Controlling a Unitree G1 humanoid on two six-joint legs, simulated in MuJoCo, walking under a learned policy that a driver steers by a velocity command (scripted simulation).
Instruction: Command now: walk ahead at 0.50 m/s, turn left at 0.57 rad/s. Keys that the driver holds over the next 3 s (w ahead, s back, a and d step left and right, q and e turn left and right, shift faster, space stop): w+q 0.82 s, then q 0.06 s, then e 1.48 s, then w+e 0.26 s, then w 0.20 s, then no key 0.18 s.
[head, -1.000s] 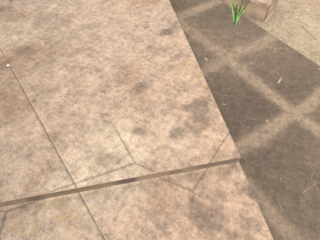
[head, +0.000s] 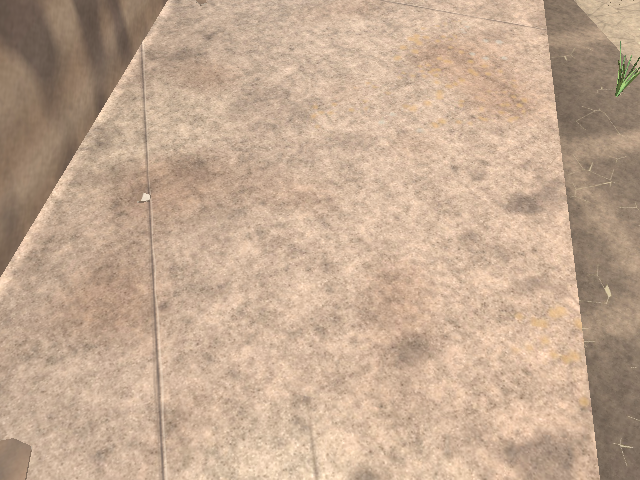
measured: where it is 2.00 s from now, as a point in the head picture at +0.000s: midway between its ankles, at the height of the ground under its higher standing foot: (247, 408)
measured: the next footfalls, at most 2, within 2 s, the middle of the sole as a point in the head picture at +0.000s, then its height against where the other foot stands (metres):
right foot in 0.40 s outside the picture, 0.04 m higher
left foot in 0.92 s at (214, 418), level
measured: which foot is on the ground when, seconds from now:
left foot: down 0.00-0.40, up 0.42-0.90, down 0.92-1.00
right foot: up 0.00-0.38, down 0.40-0.92, up 0.94-1.00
